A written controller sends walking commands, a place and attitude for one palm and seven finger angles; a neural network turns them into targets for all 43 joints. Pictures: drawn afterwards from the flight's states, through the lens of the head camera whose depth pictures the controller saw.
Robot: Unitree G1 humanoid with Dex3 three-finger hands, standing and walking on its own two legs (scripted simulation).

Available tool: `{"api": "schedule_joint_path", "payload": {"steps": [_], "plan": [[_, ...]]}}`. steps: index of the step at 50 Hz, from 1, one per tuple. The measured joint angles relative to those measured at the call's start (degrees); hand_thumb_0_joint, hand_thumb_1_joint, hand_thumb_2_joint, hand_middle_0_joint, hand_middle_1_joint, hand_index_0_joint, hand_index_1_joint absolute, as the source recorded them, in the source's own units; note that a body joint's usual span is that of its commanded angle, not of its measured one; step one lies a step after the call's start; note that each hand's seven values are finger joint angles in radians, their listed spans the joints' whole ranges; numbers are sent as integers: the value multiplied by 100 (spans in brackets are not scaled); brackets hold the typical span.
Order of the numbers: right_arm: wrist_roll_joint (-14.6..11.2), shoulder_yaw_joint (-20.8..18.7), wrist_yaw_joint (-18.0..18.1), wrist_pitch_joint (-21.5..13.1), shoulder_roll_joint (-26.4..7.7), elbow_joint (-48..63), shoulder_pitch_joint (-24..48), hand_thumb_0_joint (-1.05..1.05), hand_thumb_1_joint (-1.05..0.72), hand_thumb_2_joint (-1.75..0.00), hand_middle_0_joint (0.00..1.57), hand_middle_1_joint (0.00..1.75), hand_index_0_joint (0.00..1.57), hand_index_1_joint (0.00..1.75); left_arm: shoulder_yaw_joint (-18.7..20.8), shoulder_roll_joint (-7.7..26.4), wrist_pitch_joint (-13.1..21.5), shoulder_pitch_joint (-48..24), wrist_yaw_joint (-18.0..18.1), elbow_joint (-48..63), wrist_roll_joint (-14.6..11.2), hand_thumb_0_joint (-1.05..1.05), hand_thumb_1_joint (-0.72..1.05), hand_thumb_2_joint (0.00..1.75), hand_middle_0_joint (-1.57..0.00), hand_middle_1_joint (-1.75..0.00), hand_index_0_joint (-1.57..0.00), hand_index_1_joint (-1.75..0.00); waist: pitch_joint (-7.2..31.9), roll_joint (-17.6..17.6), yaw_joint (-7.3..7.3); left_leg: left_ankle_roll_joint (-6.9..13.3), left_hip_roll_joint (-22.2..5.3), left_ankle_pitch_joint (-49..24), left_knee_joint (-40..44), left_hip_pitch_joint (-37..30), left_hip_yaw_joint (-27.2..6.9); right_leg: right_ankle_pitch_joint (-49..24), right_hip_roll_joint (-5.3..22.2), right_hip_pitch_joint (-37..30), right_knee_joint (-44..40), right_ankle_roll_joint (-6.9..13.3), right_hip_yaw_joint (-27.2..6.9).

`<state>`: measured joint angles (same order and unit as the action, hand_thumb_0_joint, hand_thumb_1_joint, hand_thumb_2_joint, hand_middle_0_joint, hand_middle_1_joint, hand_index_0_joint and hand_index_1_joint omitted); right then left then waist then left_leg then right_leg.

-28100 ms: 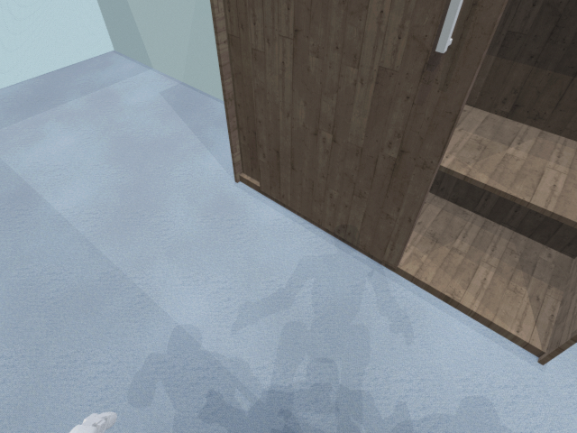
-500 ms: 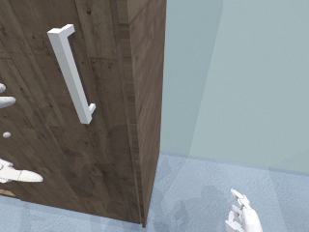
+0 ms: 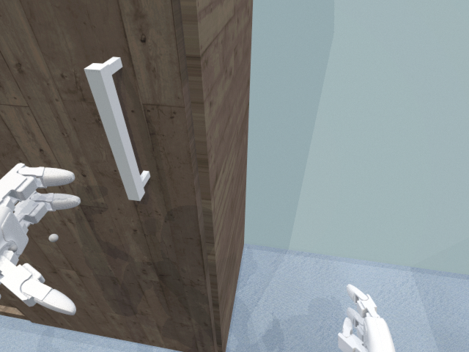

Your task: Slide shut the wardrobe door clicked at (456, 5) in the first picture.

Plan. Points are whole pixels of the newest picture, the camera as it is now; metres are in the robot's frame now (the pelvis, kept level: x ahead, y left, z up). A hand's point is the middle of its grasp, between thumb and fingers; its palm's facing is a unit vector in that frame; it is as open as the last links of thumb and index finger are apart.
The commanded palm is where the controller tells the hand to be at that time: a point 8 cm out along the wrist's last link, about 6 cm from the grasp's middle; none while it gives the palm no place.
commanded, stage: draw the hand back to the body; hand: left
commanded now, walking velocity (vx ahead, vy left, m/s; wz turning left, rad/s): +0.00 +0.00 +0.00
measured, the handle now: (126, 135) +0.30 +0.23 +0.26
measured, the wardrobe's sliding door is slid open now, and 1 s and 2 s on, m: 0.01 0.01 0.01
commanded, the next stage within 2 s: step back with the hand held close in 1.34 s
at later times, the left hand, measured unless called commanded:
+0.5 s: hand (68, 244) +0.16 +0.25 +0.19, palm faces +0.49 -0.78 -0.38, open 13.3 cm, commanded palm +0.11 +0.29 +0.20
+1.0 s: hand (99, 221) +0.21 +0.25 +0.17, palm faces +0.44 -0.81 -0.40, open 8.4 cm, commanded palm +0.16 +0.28 +0.18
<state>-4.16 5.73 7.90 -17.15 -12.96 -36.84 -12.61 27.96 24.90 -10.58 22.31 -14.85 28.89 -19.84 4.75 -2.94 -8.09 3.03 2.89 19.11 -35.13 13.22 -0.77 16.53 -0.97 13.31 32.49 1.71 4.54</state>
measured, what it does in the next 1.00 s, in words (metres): stands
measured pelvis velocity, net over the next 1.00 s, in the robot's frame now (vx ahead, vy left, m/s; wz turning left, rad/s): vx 0.02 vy -0.01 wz -0.02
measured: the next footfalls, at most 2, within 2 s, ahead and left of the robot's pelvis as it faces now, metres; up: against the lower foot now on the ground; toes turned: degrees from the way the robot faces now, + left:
none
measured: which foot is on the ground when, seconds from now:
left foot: down 0.00-1.00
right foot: down 0.00-1.00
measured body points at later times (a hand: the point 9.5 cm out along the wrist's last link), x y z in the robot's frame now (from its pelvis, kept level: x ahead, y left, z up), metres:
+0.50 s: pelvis -0.01 -0.02 +0.00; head -0.03 -0.04 +0.45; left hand +0.13 +0.29 +0.21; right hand +0.19 -0.24 -0.06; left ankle +0.00 +0.08 -0.73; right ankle +0.01 -0.10 -0.73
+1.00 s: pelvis +0.02 -0.01 +0.01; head +0.00 -0.03 +0.46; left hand +0.19 +0.29 +0.19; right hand +0.21 -0.24 -0.07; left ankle +0.00 +0.08 -0.73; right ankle +0.01 -0.10 -0.73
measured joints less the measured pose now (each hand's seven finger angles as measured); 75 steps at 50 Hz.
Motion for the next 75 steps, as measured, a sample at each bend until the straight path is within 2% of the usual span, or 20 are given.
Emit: {"api": "schedule_joint_path", "payload": {"steps": [3, 7, 11, 14, 15, 17, 20, 22, 25, 28, 32, 43, 55, 62, 75], "plan": [[-54, 58, -12, -76, -5, 53, 26, 2, -90, -89, 20, 30, 20, 30, 61, 190, -385, -54, -258, 20, -193, -1, -55, 20, -26, -115, -26, -115, 27, 16, 79, -25, -30, -14, 115, -187, 15, -25, -34, -176, -115, 25, -22], [-116, 88, -88, -116, -74, 160, 78, 2, -90, -89, 20, 30, 20, 30, 374, 360, -707, -137, -524, -149, -519, -1, -55, 20, -26, -115, -26, -115, 74, -16, 167, -59, -67, -30, 222, -354, 27, -52, -75, -334, -223, 57, -41], [-164, 51, -174, -65, -174, 227, 114, 2, -90, -89, 20, 30, 20, 30, 614, 322, -965, -210, -636, -490, -720, -1, -55, 20, -26, -114, -26, -114, 118, -48, 196, -88, -86, -63, 276, -371, 18, -71, -94, -341, -256, 82, -34], [-186, 5, -216, -32, -261, 255, 85, 2, -90, -89, 20, 30, 20, 30, 587, 178, -1114, -234, -655, -629, -704, -1, -52, 22, -26, -113, -25, -113, 106, -57, 179, -108, -98, -82, 282, -364, -13, -80, -106, -343, -264, 103, -3], [-90, -67, -268, -45, -268, 272, 60, 2, -90, -89, 20, 30, 20, 30, 432, 143, -960, -186, -395, -530, -352, -1, -50, 22, -26, -112, -25, -112, 89, -59, 171, -114, -109, -82, 261, -343, -30, -84, -117, -338, -268, 113, 15], [107, -189, -404, -119, -259, 270, 49, 2, -91, -89, 20, 30, 20, 30, 130, 59, -346, 32, 416, -298, 276, -1, -46, 24, -26, -110, -25, -109, 21, -41, 202, -141, -138, -74, 187, -242, -63, -97, -145, -270, -253, 142, 52], [226, -309, -531, -68, -211, 265, 35, 2, -91, -89, 20, 30, 20, 30, -145, -172, 431, 392, 1269, -71, 811, -1, -39, 28, -25, -105, -25, -105, -171, 1, 254, -178, -184, -78, 123, -143, -83, -131, -190, -196, -248, 181, 75], [265, -382, -530, -7, -180, 210, -26, 2, -91, -89, 20, 30, 20, 30, -303, -261, 797, 559, 1619, 5, 1026, -1, -33, 31, -25, -102, -25, -101, -273, -8, 253, -190, -215, -81, 106, -114, -92, -162, -222, -190, -284, 197, 84], [300, -466, -482, 80, -143, 58, -141, 2, -91, -89, 20, 30, 20, 30, -451, -291, 1232, 678, 1954, -17, 1237, -1, -23, 36, -25, -96, -25, -96, -357, -65, 253, -191, -225, -88, 120, -117, -105, -184, -235, -210, -330, 201, 95], [313, -523, -430, 178, -99, -107, -236, 2, -91, -89, 20, 30, 20, 30, -483, -259, 1529, 657, 2156, -154, 1379, -1, -13, 40, -25, -90, -24, -90, -373, -130, 277, -176, -198, -95, 169, -149, -101, -163, -207, -221, -330, 187, 90], [316, -557, -415, 307, -26, -246, -273, 2, -91, -89, 20, 30, 20, 29, -460, -251, 1801, 606, 2250, -439, 1466, -1, 1, 47, -24, -82, -24, -82, -372, -154, 353, -147, -138, -103, 268, -214, -39, -90, -144, -192, -247, 163, 27], [354, -602, -446, 475, -4, -166, -181, 2, -91, -89, 20, 30, 20, 29, -885, -443, 1871, 609, 2143, -686, 1601, 0, 40, 66, -23, -59, -23, -58, -336, -52, 433, -90, -50, -78, 501, -434, 111, 41, -60, -251, -199, 96, -135], [368, -583, -479, 704, -8, 49, 88, 2, -91, -89, 20, 30, 20, 29, -911, -487, 1700, 395, 2135, -724, 1596, 1, 79, 85, -22, -36, -22, -36, -375, 8, 371, -47, -17, -114, 669, -574, 119, -12, -32, -405, -394, 36, -154], [379, -541, -509, 820, 55, 48, 51, 2, -91, -89, 20, 30, 20, 29, -944, -482, 1635, 422, 2144, -636, 1615, 1, 86, 89, -21, -31, -21, -31, -358, -2, 345, -18, 8, -150, 748, -648, 114, -57, -10, -494, -495, 3, -152], [368, -499, -521, 978, 79, -6, -33, 2, -91, -89, 20, 30, 20, 29, -880, -466, 1622, 312, 2137, -777, 1629, 1, 89, 90, -21, -30, -21, -30, -421, -17, 367, 16, 19, -264, 817, -683, 131, -194, 2, -548, -607, -23, -165]]}}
